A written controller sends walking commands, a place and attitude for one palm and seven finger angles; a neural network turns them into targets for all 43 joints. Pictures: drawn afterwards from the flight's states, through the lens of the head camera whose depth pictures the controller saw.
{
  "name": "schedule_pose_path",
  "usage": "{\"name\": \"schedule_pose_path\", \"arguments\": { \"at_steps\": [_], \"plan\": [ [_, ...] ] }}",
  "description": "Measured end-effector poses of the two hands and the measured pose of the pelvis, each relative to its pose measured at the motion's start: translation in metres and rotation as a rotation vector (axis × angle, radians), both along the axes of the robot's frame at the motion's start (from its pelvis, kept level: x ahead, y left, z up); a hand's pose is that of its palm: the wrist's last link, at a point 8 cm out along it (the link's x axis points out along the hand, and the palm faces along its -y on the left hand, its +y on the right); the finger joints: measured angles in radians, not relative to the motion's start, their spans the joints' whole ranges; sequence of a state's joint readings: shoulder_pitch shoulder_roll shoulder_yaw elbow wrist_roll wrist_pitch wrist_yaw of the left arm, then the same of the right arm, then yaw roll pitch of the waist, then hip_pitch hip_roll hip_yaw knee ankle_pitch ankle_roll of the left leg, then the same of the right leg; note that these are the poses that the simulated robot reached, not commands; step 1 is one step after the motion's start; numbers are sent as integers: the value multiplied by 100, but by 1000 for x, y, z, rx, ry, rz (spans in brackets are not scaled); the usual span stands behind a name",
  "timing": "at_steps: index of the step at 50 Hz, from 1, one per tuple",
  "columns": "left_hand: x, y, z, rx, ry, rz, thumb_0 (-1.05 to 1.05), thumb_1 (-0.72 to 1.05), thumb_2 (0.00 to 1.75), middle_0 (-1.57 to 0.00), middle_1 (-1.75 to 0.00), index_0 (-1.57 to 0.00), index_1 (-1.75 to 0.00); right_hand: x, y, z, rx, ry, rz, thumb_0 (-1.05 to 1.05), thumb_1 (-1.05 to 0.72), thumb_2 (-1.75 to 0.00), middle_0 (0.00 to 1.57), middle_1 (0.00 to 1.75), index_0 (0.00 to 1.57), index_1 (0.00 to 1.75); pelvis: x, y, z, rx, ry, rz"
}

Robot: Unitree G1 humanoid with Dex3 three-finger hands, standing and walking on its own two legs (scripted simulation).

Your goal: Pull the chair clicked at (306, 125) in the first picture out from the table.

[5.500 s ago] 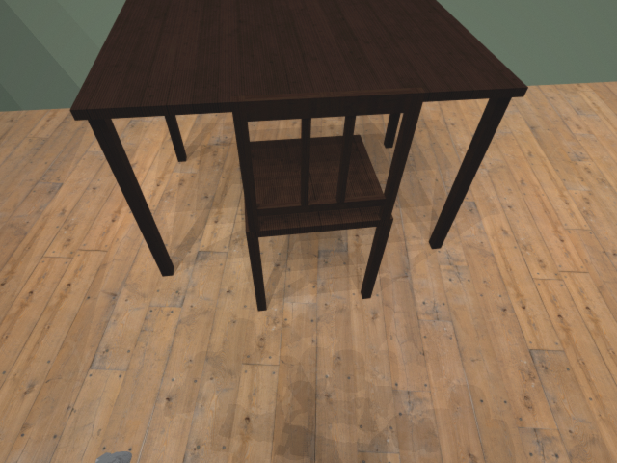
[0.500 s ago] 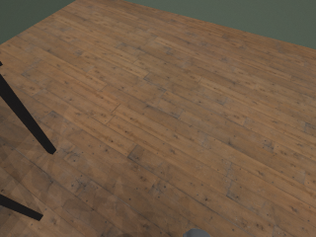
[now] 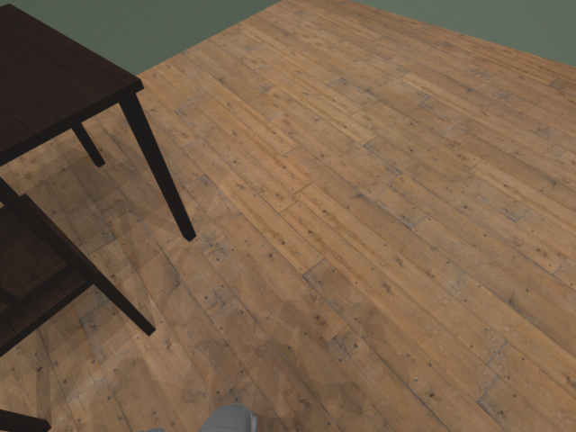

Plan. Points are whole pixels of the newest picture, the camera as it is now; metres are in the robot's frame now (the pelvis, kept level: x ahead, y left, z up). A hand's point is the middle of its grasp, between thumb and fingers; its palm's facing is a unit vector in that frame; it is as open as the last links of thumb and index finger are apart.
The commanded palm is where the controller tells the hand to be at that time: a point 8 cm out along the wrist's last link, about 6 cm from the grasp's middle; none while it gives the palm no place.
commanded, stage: turn to face it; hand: left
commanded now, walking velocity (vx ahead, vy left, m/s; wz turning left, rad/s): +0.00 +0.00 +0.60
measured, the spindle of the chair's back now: out of the picture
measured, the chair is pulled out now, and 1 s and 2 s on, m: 0.00 0.00 0.00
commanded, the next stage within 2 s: take the last steps up to it in 1.40 s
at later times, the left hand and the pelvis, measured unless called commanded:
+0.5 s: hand out of the picture +0.06 +0.29 -0.16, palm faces +0.30 -0.92 -0.25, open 7.3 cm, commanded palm none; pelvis +0.01 +0.05 +0.00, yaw +17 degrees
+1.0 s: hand out of the picture -0.06 +0.24 -0.17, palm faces +0.57 -0.78 -0.26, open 7.3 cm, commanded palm none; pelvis +0.01 +0.04 -0.01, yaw +36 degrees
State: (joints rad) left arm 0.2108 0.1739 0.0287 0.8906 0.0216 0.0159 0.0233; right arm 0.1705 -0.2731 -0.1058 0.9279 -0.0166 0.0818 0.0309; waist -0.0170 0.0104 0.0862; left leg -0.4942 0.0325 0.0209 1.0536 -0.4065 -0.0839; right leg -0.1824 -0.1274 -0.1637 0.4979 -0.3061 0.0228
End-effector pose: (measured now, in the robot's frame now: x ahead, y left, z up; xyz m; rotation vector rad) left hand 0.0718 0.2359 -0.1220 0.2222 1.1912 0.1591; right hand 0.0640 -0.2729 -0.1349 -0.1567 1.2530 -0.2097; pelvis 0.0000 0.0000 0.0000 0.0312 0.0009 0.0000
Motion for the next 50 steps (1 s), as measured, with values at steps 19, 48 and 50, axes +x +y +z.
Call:
{"name": "schedule_pose_path", "arguments": {
  "at_steps": [19,48,50],
  "plan": [
    [-58,99,-18,-8,43,270,1,91,90,-20,-30,-20,-30,87,97,23,-62,-82,306,0,-90,-90,20,30,20,30,4,55,-1,-68,8,220],
    [-138,37,-3,12,10,592,0,91,90,-21,-30,-21,-30,155,114,-2,-12,21,614,0,-91,-90,19,30,20,30,14,31,-3,-5,-4,602],
    [-162,39,-12,-5,42,638,0,91,90,-21,-30,-21,-30,166,135,1,-25,-3,668,0,-91,-90,19,30,20,30,9,39,-7,-14,-2,628]
  ]
}}
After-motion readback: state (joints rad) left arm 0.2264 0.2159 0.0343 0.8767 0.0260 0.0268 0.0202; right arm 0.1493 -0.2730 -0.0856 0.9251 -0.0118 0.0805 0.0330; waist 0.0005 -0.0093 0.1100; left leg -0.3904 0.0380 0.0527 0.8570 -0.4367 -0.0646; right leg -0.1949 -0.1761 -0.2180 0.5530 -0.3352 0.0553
